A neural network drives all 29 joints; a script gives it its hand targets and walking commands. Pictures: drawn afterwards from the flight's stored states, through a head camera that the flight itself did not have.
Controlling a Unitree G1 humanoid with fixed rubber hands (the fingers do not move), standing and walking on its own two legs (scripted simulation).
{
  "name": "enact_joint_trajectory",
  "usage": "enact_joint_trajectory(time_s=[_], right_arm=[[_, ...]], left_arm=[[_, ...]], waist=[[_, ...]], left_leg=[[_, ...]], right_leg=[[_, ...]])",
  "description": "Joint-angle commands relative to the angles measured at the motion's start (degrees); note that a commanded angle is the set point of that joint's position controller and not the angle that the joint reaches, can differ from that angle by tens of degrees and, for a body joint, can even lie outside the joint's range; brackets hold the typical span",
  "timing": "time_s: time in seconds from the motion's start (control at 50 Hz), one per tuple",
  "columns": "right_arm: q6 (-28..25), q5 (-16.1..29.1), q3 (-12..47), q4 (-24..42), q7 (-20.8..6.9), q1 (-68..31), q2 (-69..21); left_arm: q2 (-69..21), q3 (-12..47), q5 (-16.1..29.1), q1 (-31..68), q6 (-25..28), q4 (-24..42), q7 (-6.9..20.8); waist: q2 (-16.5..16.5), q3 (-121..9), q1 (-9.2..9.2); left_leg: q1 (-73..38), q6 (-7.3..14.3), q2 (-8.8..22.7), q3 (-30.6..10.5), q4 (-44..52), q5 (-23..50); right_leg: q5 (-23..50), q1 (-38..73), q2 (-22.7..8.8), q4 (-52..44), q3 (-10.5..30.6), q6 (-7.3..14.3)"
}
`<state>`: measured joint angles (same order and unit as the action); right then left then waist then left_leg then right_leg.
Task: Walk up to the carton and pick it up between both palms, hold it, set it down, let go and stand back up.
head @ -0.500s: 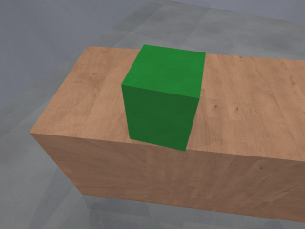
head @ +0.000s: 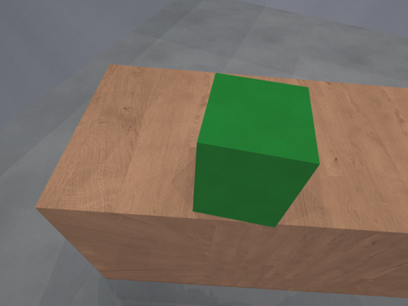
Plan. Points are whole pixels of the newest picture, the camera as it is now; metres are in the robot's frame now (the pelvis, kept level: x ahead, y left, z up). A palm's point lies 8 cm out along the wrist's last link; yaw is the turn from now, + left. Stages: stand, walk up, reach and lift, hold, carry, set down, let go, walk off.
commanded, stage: walk up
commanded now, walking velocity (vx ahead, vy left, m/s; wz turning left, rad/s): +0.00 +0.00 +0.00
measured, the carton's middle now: (246, 153) +0.43 -0.08 +0.04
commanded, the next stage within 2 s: none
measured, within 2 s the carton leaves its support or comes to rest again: neither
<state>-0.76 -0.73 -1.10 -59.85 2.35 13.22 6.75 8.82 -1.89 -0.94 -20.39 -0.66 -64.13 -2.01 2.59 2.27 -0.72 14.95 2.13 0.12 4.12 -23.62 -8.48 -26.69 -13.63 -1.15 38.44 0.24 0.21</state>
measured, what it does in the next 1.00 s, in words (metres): steps on the spot: right foot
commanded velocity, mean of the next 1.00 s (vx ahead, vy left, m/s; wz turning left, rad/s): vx -0.01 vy -0.03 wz -0.04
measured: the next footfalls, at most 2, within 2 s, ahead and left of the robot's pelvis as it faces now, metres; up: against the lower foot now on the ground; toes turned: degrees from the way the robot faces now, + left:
right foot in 0.10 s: +0.03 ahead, -0.11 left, +0.00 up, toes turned -1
right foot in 1.16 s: +0.05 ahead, -0.24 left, +0.00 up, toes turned -8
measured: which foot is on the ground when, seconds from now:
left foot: down 0.00-1.00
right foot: up 0.00-0.08, down 0.10-0.86, up 0.88-1.00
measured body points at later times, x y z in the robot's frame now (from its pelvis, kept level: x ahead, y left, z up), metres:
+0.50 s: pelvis +0.04 -0.01 +0.00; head +0.05 -0.01 +0.45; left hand +0.02 +0.19 -0.16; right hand +0.01 -0.21 -0.16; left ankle +0.05 +0.10 -0.74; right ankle +0.00 -0.11 -0.74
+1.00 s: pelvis +0.02 -0.04 +0.00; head +0.05 -0.03 +0.44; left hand +0.04 +0.20 -0.17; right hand -0.01 -0.28 -0.15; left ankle +0.05 +0.10 -0.74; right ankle -0.03 -0.15 -0.65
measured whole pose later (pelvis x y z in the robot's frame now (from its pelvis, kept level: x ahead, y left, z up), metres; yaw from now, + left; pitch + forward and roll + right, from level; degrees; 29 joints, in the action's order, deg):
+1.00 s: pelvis +0.02 -0.04 +0.00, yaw -4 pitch -1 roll -1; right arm -0.4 -2.2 -3.5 -61.7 5.4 17.2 7.8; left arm 10.9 -4.5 -1.8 -15.1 -4.0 -62.1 -0.7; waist 1.3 3.8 1.8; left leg 14.1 -1.7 6.1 5.7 -29.1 -14.1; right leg -25.6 -26.2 1.2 66.2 -1.7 -2.0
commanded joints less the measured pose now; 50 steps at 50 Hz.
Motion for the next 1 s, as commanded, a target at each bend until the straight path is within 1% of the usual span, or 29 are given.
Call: enact_joint_trajectory(time_s=[0.0,0.02,0.04,0.06,0.08,0.1,0.12,0.14,0.18,0.22,0.28,0.52,0.82,0.84,0.86,0.88,0.9,0.92,0.94,0.96,0.98], right_arm=[[-0.3,0.1,-0.2,0.7,-0.2,1.6,5.7],[0.0,0.3,-0.2,0.4,-0.2,1.1,6.0],[0.2,0.5,-0.3,-0.1,-0.3,1.2,6.4],[0.4,0.7,-0.5,-0.5,-0.5,1.8,6.4],[0.5,0.7,-0.5,-0.6,-0.7,2.7,6.2],[0.6,1.1,-0.3,-0.8,-0.9,4.2,4.2],[0.5,0.9,0.1,-1.8,-0.9,5.1,3.1],[0.3,0.6,-0.1,-2.5,-0.8,5.9,3.8],[-0.2,0.4,-0.4,-3.4,-0.8,6.8,5.1],[-0.6,0.3,-0.1,-3.9,-0.9,6.9,4.8],[-0.7,0.4,0.1,-4.5,-0.7,6.9,4.4],[-0.5,0.3,0.4,-6.7,0.0,9.4,3.4],[-0.2,0.3,0.3,-7.5,0.2,9.6,2.8],[-0.1,-1.0,-3.7,-3.5,2.5,11.0,14.6],[0.2,-0.8,-5.2,-4.4,3.8,17.0,19.4],[0.2,-0.5,-4.9,-4.9,4.5,20.0,17.4],[0.0,-0.5,-5.0,-4.8,4.5,20.8,15.8],[0.4,-1.5,-5.1,-4.5,4.3,18.1,14.0],[0.9,-2.0,-4.8,-2.3,4.1,11.0,11.4],[1.2,-2.1,-4.7,-0.2,3.7,5.5,11.0],[1.3,-2.1,-4.4,1.1,3.3,2.7,10.6]], left_arm=[[-0.1,0.5,-0.1,-8.6,-0.1,-1.2,-0.2],[-0.6,0.8,-0.1,-8.9,0.1,-1.4,-0.3],[-0.6,1.0,-0.2,-9.1,0.3,-1.5,-0.3],[0.4,1.1,-0.5,-8.3,0.6,-1.1,-0.3],[1.8,1.0,-0.9,-7.6,1.2,-0.4,-0.3],[3.2,0.9,-0.1,-5.8,1.4,-0.5,-0.3],[2.1,1.2,0.3,-3.8,1.8,-0.5,-0.1],[0.9,1.4,0.3,-3.1,2.3,-0.4,-0.1],[1.1,1.4,0.3,-3.1,2.8,-0.5,-0.4],[1.3,1.2,0.5,-3.4,2.9,-0.7,-0.5],[0.8,1.1,0.5,-3.3,2.7,-1.1,-0.5],[0.7,1.2,0.5,-3.2,2.5,-2.2,-0.6],[0.2,1.5,0.5,-4.0,2.5,-2.8,-0.8],[10.9,-2.5,1.2,1.0,0.4,-0.5,-0.6],[10.6,-3.2,1.6,5.4,-0.7,3.1,-0.4],[7.3,-3.4,0.4,4.7,-1.5,4.3,-0.1],[5.5,-3.3,-0.5,6.4,-2.2,5.8,0.2],[2.1,-2.5,-1.4,7.0,-2.0,6.7,0.9],[2.1,-2.8,-1.4,8.0,-2.3,7.9,1.5],[3.3,-3.4,-1.4,7.8,-2.5,8.8,2.2],[3.8,-3.6,-1.7,6.6,-2.8,8.8,2.7]], waist=[[-10.0,-0.1,-1.24],[-9.8,0.4,-1.69],[-8.8,1.1,-1.95],[-7.2,2.0,-1.46],[-5.6,2.6,-0.39],[0.1,5.0,1.75],[3.7,5.6,1.97],[3.2,4.8,1.96],[1.6,2.6,1.81],[-0.5,1.4,1.46],[-2.0,1.7,1.12],[-2.4,2.2,1.1],[-2.4,3.2,1.26],[7.2,4.6,6.29],[-3.1,3.6,8.52],[-8.8,-3.8,7.73],[-8.0,-6.6,7.23],[-7.9,-7.4,4.81],[-10.5,-2.7,2.73],[-13.8,0.9,1.17],[-15.1,2.8,0.33]], left_leg=[[0.2,5.4,12.2,-12.3,10.1,-1.9],[1.6,5.0,11.6,-11.7,9.6,-3.9],[3.4,4.0,11.1,-11.4,9.4,-6.6],[4.7,2.4,10.1,-11.3,9.0,-9.4],[5.6,1.1,8.8,-10.9,8.3,-11.1],[1.8,0.4,5.5,-7.9,8.2,-6.9],[-3.3,0.2,5.1,-7.0,6.3,-2.0],[-5.6,0.4,5.3,-6.9,4.8,1.7],[-6.4,0.7,5.5,-6.8,4.2,5.2],[-5.8,0.5,5.6,-6.7,4.4,5.6],[-5.3,0.1,5.5,-6.4,4.7,5.4],[-6.3,-0.1,5.9,-6.1,3.6,8.1],[-6.8,-0.4,6.0,-5.9,3.4,7.6],[-16.7,1.9,15.7,-10.3,-1.9,13.9],[-20.4,8.6,28.1,-20.2,-3.3,57.2],[-17.1,15.1,34.1,-21.2,-4.4,74.7],[-12.4,16.0,33.4,-17.1,-2.8,68.9],[-6.9,11.1,27.8,-13.9,2.8,22.7],[1.6,6.4,24.1,-12.9,6.7,-4.7],[6.1,3.8,21.8,-11.5,8.8,-12.4],[7.7,2.8,19.9,-8.8,9.4,-12.6]], right_leg=[[4.9,1.3,-0.6,-4.0,-0.9,0.6],[9.5,3.6,-0.5,-8.6,-1.3,1.0],[15.6,6.2,-0.8,-13.6,-1.0,1.3],[18.9,7.6,-2.1,-16.8,1.0,1.5],[18.0,8.0,-4.7,-19.5,4.2,1.9],[15.4,1.4,-5.1,-19.5,4.8,2.4],[14.0,-2.1,-4.9,-21.3,4.9,2.2],[16.3,-1.4,-4.9,-22.0,4.6,1.8],[20.3,2.0,-4.9,-21.8,4.1,1.8],[21.7,4.8,-4.9,-21.4,3.8,2.2],[22.2,5.9,-4.9,-21.3,3.5,2.4],[25.4,6.6,-4.7,-21.0,2.8,2.5],[25.3,5.9,-4.5,-21.5,2.9,2.6],[21.3,-10.0,-0.3,-6.3,-0.5,0.4],[6.7,-19.2,2.3,10.1,-3.7,-2.4],[-14.1,-17.1,2.3,27.5,-2.1,-3.3],[-13.5,-15.7,1.2,37.3,1.8,-3.7],[-3.7,-14.6,-2.9,37.0,4.9,-2.2],[1.9,-14.2,-3.8,36.4,5.7,-1.8],[4.8,-14.3,-3.1,34.4,4.3,-2.5],[6.3,-14.2,-2.2,29.8,2.6,-3.4]])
